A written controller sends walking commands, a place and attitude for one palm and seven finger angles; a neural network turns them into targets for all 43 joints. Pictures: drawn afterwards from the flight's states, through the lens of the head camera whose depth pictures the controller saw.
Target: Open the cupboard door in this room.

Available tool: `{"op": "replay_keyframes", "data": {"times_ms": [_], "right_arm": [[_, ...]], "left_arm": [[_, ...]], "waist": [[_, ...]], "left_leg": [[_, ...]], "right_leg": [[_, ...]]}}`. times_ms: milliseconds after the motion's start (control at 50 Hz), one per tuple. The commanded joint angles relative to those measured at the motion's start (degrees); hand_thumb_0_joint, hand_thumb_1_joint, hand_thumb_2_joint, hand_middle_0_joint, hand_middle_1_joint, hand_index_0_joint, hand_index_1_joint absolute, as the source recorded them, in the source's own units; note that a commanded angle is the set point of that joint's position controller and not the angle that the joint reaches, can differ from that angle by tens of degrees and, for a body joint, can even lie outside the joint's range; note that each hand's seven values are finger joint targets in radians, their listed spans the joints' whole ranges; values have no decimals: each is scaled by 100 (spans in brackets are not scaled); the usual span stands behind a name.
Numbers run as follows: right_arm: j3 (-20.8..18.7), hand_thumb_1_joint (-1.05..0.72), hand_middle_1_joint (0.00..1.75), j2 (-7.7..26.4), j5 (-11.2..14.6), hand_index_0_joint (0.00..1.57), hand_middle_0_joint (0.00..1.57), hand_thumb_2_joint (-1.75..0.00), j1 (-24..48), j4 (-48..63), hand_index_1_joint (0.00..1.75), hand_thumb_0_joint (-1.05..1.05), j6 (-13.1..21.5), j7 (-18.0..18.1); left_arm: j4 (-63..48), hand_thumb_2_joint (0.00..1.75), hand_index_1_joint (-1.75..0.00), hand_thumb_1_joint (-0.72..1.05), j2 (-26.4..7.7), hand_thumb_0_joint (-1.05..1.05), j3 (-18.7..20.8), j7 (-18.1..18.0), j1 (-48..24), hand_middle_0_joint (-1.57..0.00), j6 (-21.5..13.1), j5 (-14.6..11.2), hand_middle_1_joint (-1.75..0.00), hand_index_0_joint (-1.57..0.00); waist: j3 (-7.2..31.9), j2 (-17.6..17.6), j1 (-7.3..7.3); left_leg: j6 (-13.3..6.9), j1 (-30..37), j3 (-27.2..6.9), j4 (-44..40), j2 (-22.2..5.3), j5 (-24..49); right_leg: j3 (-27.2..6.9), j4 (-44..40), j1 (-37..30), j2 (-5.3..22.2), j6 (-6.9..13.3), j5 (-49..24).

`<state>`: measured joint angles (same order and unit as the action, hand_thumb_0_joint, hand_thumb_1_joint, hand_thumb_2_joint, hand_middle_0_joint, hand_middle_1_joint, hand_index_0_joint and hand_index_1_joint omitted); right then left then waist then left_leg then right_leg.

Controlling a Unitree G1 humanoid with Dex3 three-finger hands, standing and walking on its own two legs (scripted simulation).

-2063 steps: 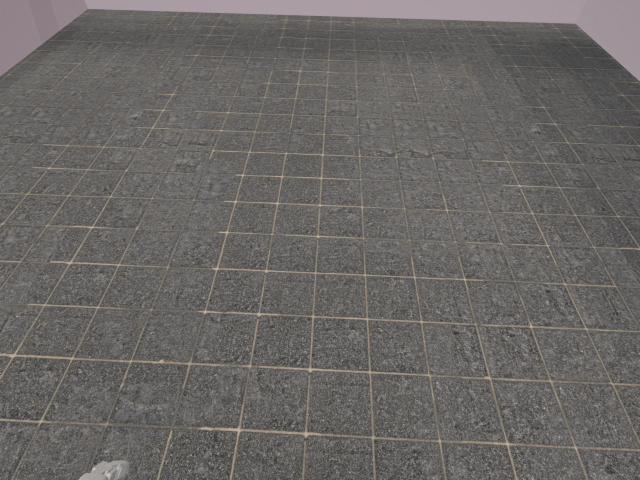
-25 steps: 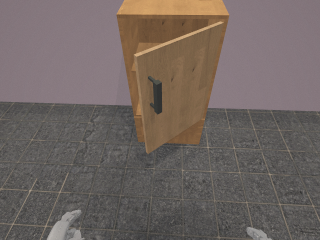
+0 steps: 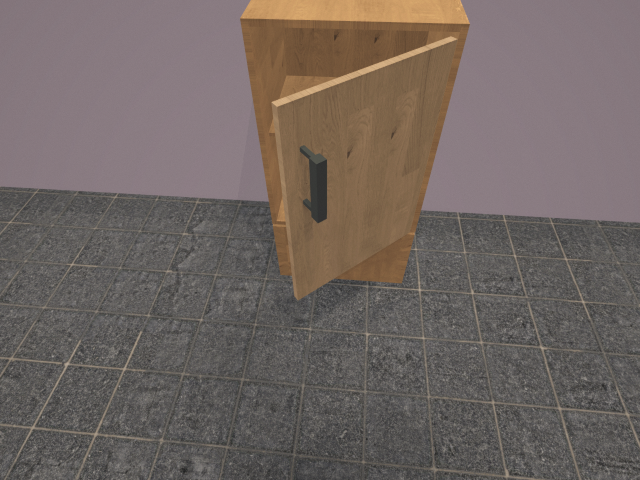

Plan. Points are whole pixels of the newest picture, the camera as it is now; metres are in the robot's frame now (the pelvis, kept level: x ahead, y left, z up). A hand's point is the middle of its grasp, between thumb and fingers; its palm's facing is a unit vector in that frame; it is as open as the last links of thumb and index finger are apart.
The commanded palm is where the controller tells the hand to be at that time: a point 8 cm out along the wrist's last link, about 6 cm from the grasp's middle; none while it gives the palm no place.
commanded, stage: let the arm hang, fingers relaxed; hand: left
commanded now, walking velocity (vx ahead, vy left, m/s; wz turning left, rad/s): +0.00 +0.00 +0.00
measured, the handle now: (312, 184) +0.63 +0.05 -0.03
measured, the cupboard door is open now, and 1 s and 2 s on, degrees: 41 41 41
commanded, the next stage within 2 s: look to check the result in 0.40 s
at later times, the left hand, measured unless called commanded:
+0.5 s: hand out of the picture +0.01 +0.15 -0.17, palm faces +0.02 -0.98 -0.19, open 7.3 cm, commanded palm none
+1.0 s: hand out of the picture +0.03 +0.14 -0.17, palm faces +0.02 -0.98 -0.19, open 7.4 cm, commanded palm none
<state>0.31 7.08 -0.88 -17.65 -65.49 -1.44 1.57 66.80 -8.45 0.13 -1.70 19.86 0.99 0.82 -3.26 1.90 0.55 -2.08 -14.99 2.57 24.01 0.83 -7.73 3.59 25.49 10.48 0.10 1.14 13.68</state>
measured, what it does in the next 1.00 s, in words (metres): stands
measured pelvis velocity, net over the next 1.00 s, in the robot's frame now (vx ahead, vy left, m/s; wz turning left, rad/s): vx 0.03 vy -0.02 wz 0.00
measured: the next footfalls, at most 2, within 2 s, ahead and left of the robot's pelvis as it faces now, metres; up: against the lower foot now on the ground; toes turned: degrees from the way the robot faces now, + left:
none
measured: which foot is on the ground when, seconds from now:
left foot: down 0.00-1.00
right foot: down 0.00-1.00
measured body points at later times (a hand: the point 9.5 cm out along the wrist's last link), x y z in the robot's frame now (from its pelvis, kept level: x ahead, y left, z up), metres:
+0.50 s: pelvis +0.01 -0.01 +0.00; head +0.02 -0.02 +0.45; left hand +0.01 +0.20 -0.16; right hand -0.01 -0.22 -0.17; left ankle +0.06 +0.10 -0.74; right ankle +0.00 -0.11 -0.74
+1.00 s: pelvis +0.03 -0.02 +0.00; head +0.05 -0.03 +0.45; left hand +0.03 +0.20 -0.16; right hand +0.03 -0.24 -0.16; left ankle +0.06 +0.10 -0.74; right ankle +0.00 -0.11 -0.74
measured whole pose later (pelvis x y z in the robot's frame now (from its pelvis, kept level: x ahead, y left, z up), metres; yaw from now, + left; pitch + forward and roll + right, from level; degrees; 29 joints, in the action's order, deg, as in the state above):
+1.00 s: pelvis +0.03 -0.02 +0.00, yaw +0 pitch -2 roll +0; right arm 0.3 8.2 -0.9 -14.3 -66.1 -0.2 2.3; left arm 65.7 -7.4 0.4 -1.8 15.4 -0.4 0.6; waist -3.2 0.7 0.7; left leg -0.2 -11.1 2.0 22.0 -0.2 -9.4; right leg 3.9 22.6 6.1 -1.2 2.7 15.0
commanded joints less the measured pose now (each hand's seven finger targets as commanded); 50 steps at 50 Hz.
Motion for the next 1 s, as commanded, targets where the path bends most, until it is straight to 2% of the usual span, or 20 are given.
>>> {"op": "replay_keyframes", "data": {"times_ms": [0,80,120,200,380,520,580,780,820,900,980], "right_arm": [[-145,-90,30,493,-44,20,20,-90,-365,127,30,0,67,21],[-141,-90,30,403,-54,20,20,-90,-393,105,30,0,82,17],[-142,-90,30,402,-53,20,20,-90,-350,122,30,0,95,25],[-129,-90,30,388,-57,20,20,-90,-312,119,30,0,129,35],[-123,-90,30,444,-43,20,20,-90,-284,126,30,0,140,44],[-108,-90,30,487,-34,20,20,-90,-216,108,30,0,123,53],[-106,-90,30,502,-35,20,20,-90,-190,96,30,0,133,58],[-101,-90,30,546,-32,20,20,-90,-70,73,30,0,155,73],[-109,-90,30,586,-24,20,20,-90,-66,91,30,0,161,76],[-100,-90,30,599,-29,20,20,-90,-17,67,30,0,172,78],[-109,-90,30,634,-26,20,20,-90,19,72,30,0,187,80]], "left_arm": [[-174,90,-30,90,-504,0,117,-65,260,-20,-115,-18,-30,-20],[-240,90,-30,90,-486,0,144,-74,170,-20,-131,-16,-30,-20],[-252,90,-30,90,-462,0,152,-78,183,-20,-137,-17,-30,-20],[-239,90,-30,90,-439,0,157,-69,110,-20,-147,-23,-30,-20],[-265,90,-30,90,-489,0,157,-60,-4,-20,-177,-38,-30,-20],[-233,90,-30,90,-493,0,141,-65,7,-20,-176,-47,-30,-20],[-220,90,-30,90,-486,0,135,-59,0,-20,-183,-49,-30,-20],[-181,90,-30,90,-479,0,131,-62,-8,-20,-195,-52,-30,-20],[-188,90,-30,90,-507,0,140,-66,0,-20,-208,-42,-30,-20],[-189,90,-30,90,-514,0,138,-63,-44,-20,-214,-47,-30,-20],[-202,90,-30,90,-551,0,148,-62,-49,-20,-229,-50,-30,-20]], "waist": [[-302,-334,11],[-322,-235,22],[-328,-77,-14],[-335,-51,-19],[-167,-251,4],[-215,-91,-4],[-171,-185,2],[-120,-80,-6],[-63,-213,-14],[-125,-167,-7],[-13,-164,-15]], "left_leg": [[-30,144,-681,-509,-561,-797],[-14,99,-654,-483,-544,-741],[-8,79,-652,-498,-559,-689],[-3,62,-678,-572,-578,-588],[22,303,-606,-461,-580,-173],[28,399,-606,-442,-597,-79],[40,431,-599,-437,-595,-2],[39,555,-609,-453,-629,211],[27,606,-613,-438,-646,327],[38,603,-598,-464,-648,399],[38,671,-583,-437,-644,538]], "right_leg": [[-653,-765,704,540,197,771],[-671,-772,667,550,203,744],[-635,-735,634,534,198,628],[-631,-684,493,532,187,339],[-640,-797,312,578,188,114],[-643,-857,309,571,193,68],[-643,-858,244,572,179,-15],[-640,-846,141,570,172,-273],[-638,-847,94,563,170,-382],[-641,-855,64,579,163,-491],[-628,-851,-40,606,162,-685]]}}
